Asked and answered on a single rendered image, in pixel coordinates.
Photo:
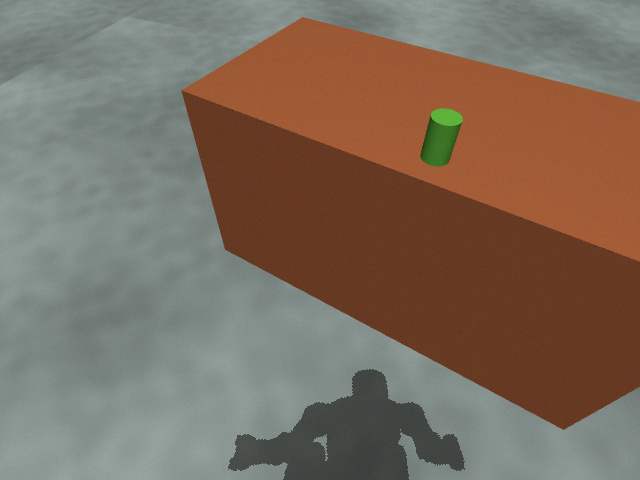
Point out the can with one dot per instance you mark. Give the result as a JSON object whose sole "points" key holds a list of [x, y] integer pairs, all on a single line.
{"points": [[441, 135]]}

